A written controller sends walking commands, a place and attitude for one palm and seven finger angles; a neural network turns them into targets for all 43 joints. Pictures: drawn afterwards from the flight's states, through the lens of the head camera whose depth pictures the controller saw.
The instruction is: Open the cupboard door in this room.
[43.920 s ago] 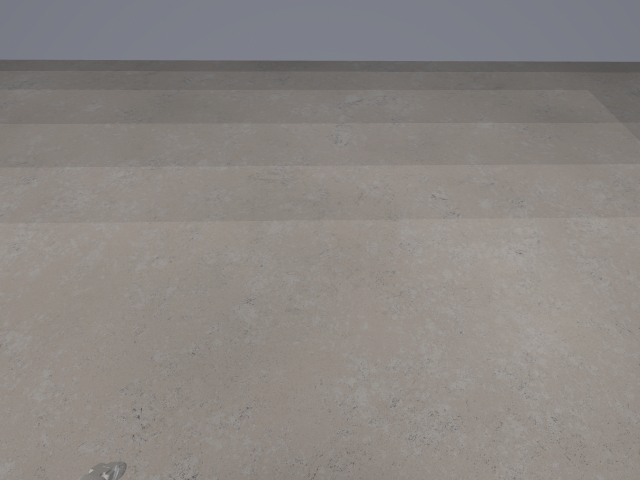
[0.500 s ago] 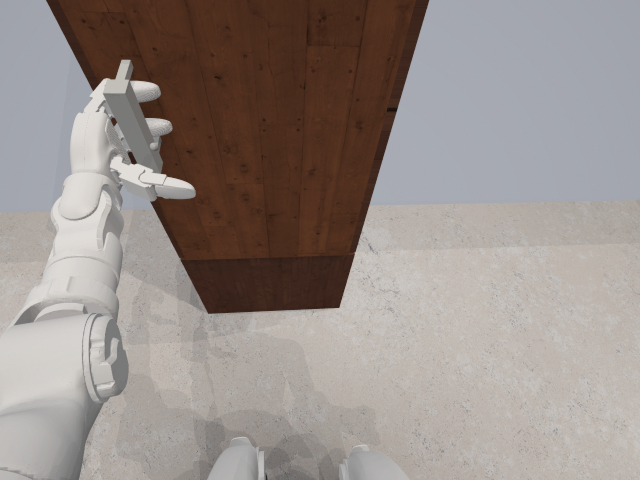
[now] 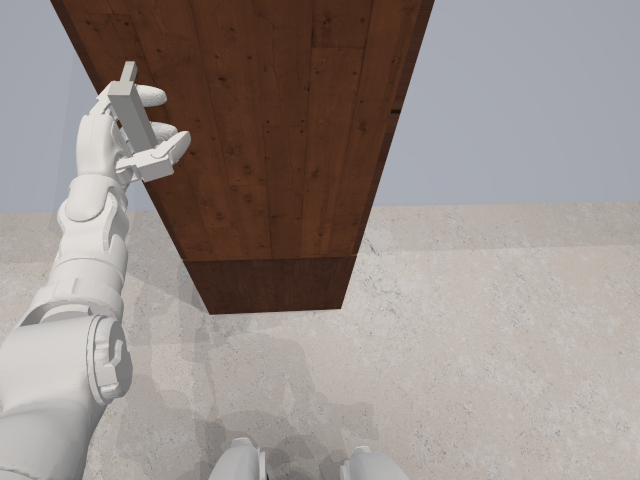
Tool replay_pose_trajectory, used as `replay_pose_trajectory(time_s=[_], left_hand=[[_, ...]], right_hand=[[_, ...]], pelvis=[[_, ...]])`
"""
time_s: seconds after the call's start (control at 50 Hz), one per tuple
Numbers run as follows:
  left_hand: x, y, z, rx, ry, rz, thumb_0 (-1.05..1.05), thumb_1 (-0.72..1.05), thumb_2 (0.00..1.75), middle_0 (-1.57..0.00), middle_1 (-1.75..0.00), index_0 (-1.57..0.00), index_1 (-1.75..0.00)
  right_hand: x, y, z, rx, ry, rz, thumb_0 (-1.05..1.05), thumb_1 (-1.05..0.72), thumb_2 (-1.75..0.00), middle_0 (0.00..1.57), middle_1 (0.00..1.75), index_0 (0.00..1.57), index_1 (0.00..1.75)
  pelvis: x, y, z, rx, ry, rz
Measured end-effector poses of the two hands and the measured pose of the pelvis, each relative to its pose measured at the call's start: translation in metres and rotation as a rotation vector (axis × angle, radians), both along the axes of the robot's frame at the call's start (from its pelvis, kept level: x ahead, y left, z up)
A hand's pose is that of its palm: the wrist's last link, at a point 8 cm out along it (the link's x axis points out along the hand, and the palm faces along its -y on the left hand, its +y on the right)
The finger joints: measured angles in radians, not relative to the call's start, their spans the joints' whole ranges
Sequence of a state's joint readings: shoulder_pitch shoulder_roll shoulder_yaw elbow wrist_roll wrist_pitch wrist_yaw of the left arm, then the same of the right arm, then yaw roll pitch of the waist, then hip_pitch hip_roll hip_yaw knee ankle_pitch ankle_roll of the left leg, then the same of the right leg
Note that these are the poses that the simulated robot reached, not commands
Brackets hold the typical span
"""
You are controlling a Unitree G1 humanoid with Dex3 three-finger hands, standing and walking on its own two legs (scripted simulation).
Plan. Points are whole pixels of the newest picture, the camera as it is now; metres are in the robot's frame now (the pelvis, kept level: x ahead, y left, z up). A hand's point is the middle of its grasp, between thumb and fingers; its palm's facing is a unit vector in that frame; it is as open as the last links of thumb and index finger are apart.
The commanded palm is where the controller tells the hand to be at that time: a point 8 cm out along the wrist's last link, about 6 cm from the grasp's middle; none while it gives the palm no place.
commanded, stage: close the thumb around the handle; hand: left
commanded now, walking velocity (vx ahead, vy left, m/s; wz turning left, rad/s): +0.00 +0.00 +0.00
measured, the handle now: (143, 122) +0.54 +0.19 +0.10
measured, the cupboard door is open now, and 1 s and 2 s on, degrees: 0 26 44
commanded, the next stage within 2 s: pull the door open along its arc in 0.22 s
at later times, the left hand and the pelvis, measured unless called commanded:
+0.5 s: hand (158, 151) +0.49 +0.17 +0.10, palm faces +0.01 -1.00 +0.01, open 5.6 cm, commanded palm +0.45 +0.21 +0.10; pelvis +0.00 +0.00 +0.00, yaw -1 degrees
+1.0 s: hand (199, 243) +0.36 +0.11 +0.11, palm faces +0.34 -0.94 +0.08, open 6.0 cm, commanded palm +0.30 +0.14 +0.10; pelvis +0.02 +0.00 +0.02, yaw +1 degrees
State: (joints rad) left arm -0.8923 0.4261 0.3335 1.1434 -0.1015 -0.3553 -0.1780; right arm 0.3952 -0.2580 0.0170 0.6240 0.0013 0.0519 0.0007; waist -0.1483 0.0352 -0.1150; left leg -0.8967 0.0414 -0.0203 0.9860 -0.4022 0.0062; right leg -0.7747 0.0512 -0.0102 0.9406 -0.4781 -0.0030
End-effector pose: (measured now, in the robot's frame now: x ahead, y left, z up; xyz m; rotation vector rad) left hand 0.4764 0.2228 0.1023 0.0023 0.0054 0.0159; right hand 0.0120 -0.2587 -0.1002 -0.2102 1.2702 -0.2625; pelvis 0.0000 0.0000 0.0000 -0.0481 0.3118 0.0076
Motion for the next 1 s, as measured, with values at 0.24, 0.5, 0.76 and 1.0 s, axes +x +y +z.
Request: replay_pose_trajectory(time_s=[0.24, 0.5, 0.76, 1.0], left_hand=[[-0.002, 0.0, 0.002, -0.009, -0.005, -0.015, 0.01, 0.73, 0.83, -0.38, -1.34, -0.39, -1.34], [-0.006, -0.001, 0.002, -0.011, -0.011, -0.004, 0.01, 0.74, 0.82, -0.36, -1.35, -0.37, -1.35], [-0.065, -0.012, 0.0, -0.02, -0.042, -0.038, 0.01, 0.71, 0.73, -0.36, -1.35, -0.36, -1.35], [-0.156, -0.07, 0.001, -0.071, -0.045, 0.338, 0.01, 0.69, 0.74, -0.35, -1.35, -0.36, -1.34]], right_hand=[[-0.004, -0.001, 0.004, -0.005, 0.005, -0.019, 0.01, -0.9, -0.9, 0.21, 0.3, 0.2, 0.3], [0.0, 0.0, 0.004, 0.001, -0.007, -0.016, 0.01, -0.9, -0.9, 0.2, 0.3, 0.2, 0.3], [0.055, 0.008, 0.016, 0.055, -0.167, 0.013, 0.01, -0.9, -0.9, 0.2, 0.3, 0.2, 0.3], [0.159, 0.034, 0.033, 0.12, -0.419, 0.229, 0.01, -0.9, -0.9, 0.2, 0.3, 0.2, 0.3]], pelvis=[[0.002, 0.0, 0.002, 0.001, -0.009, -0.007], [0.002, 0.002, 0.003, 0.003, -0.011, -0.011], [0.017, 0.003, 0.015, 0.017, -0.068, -0.023], [0.017, -0.003, 0.016, 0.03, -0.131, 0.011]])
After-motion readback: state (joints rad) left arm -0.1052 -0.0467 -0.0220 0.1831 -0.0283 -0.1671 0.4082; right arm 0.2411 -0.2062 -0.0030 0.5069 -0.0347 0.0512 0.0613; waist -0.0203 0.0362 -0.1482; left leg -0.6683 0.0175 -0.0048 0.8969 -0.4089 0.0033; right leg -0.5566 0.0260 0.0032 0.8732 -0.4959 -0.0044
